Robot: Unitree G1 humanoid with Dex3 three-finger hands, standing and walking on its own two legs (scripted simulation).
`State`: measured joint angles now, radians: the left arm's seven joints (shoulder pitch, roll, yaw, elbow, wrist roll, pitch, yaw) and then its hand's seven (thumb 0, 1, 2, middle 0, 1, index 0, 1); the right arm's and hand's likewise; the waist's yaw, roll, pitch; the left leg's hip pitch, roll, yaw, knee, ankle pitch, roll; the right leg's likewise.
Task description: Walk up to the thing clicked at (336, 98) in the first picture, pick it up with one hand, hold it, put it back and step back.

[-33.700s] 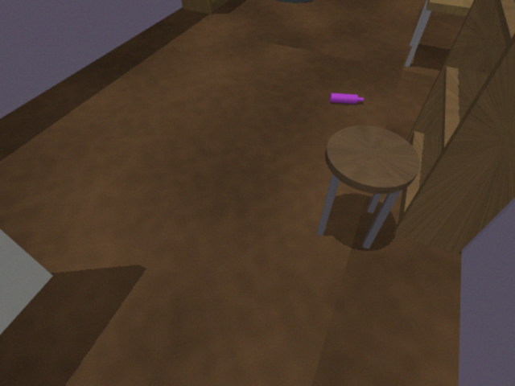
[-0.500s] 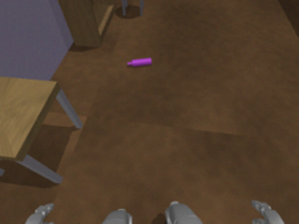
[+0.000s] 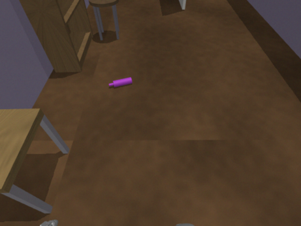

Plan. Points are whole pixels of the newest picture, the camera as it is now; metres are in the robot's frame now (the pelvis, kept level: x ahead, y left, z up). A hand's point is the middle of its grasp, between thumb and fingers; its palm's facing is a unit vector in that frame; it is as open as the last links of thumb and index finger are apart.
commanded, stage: walk up
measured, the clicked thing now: (120, 82) +1.46 +0.27 -0.72
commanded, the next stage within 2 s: stand in 0.32 s
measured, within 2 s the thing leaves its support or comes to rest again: neither
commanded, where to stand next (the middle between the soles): +0.05 +0.00 m, yaw +1 degrees
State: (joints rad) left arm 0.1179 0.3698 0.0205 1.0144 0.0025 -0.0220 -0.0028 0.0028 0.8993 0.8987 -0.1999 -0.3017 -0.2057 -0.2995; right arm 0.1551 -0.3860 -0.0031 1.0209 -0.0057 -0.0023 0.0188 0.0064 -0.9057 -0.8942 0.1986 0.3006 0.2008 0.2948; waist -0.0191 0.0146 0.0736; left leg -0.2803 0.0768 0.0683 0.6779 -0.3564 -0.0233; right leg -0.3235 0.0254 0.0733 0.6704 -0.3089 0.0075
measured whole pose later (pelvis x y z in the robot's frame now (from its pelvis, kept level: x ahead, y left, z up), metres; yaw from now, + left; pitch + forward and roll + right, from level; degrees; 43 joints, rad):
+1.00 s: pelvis +0.01 +0.00 +0.03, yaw +0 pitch -2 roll +0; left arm 0.11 0.35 0.01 1.16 0.00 -0.01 -0.01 0.00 0.90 0.90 -0.20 -0.30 -0.20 -0.30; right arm 0.09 -0.35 -0.02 1.15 -0.01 -0.01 0.02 0.01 -0.91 -0.89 0.20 0.30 0.20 0.29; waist -0.01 0.00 0.05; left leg -0.11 0.04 0.08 0.33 -0.18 -0.02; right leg -0.17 -0.01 0.08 0.35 -0.15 0.02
